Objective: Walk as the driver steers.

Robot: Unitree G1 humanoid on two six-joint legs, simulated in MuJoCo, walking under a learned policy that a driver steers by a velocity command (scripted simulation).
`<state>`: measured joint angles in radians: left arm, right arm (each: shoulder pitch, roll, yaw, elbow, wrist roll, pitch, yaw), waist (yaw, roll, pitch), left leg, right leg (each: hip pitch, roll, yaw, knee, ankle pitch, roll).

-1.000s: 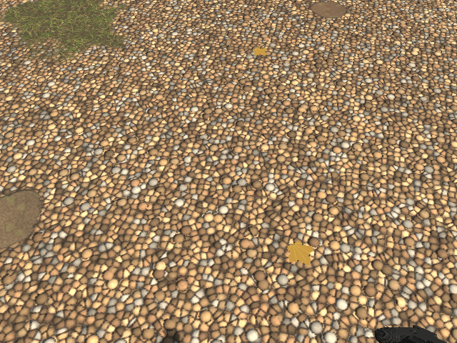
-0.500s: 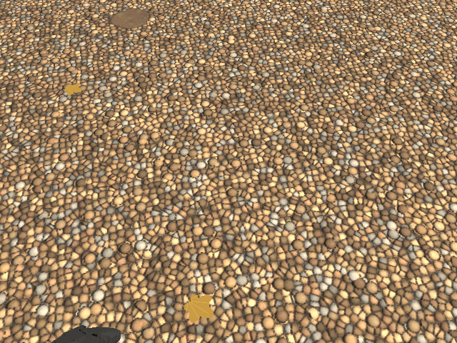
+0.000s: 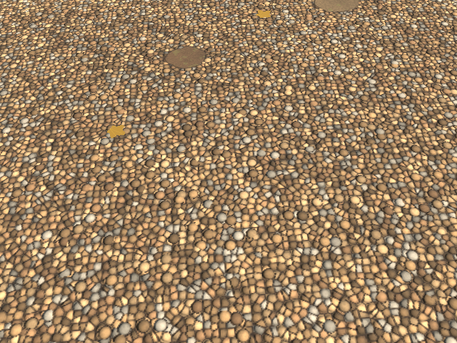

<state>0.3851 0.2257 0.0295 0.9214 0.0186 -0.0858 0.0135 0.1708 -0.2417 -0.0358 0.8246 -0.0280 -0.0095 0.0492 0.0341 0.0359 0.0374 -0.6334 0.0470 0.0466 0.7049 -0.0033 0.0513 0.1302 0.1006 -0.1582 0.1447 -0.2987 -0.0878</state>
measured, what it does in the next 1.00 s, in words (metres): walks ahead, turning left: left foot, then right foot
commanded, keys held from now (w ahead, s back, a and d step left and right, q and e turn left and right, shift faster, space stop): w+q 0.58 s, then w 0.30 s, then w+e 0.10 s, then e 0.02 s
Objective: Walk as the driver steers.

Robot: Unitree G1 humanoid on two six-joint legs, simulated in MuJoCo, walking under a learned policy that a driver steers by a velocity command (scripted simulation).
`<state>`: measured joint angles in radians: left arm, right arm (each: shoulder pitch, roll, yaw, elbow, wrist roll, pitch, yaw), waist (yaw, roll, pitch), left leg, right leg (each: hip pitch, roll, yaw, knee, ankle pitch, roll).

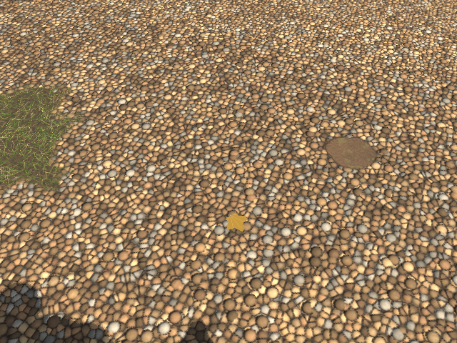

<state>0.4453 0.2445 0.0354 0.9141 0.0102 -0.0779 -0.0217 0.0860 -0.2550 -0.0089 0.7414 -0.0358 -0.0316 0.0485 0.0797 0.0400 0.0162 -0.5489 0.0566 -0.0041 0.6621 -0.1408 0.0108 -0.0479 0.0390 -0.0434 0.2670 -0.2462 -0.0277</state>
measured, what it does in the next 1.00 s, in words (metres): walks ahead, turning right: left foot, then right foot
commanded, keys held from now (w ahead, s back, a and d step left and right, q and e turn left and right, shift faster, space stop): e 0.92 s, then q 0.08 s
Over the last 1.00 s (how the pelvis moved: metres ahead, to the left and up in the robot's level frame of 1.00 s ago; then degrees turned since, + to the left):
0.53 0.09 0.01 25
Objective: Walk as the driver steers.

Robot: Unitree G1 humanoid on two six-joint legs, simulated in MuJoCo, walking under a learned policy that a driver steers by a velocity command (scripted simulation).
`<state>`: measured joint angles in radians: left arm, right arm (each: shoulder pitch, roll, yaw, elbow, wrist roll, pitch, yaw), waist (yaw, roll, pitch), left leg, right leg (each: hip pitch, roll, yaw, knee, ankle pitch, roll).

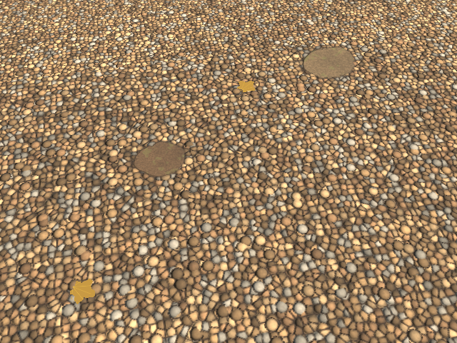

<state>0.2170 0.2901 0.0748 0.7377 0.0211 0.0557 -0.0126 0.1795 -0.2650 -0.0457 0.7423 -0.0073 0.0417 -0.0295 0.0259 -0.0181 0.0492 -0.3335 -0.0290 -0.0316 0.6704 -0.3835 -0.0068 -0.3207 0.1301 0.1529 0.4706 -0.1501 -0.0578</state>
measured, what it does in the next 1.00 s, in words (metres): walks ahead, turning left: left foot, then right foot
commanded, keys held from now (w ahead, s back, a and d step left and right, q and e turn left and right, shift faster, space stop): q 0.10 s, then w+q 0.68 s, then w+e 0.22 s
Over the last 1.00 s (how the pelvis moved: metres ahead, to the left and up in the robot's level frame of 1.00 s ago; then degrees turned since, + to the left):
0.12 0.01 -0.01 -32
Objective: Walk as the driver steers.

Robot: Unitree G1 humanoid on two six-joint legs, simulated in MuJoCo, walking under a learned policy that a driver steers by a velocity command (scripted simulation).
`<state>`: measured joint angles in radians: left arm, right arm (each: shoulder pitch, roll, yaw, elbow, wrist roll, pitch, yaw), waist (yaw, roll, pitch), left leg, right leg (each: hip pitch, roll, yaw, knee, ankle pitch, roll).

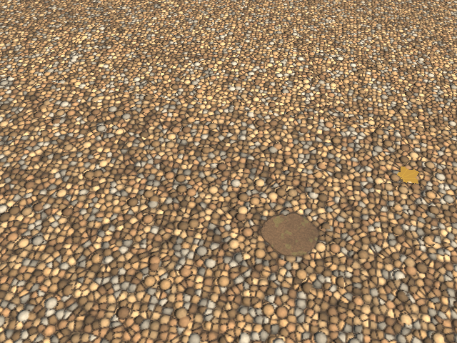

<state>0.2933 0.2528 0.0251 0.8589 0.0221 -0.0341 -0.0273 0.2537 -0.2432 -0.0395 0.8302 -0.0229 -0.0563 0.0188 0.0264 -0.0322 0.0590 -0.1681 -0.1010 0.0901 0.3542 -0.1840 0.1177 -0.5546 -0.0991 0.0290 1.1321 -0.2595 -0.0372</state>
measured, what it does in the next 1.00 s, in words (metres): walks ahead, turning right: right foot, then left foot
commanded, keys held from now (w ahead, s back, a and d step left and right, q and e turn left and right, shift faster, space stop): w+e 0.78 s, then w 0.06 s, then w+q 0.16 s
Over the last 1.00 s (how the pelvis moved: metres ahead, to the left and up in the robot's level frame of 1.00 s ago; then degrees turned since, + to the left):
0.28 0.15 0.00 22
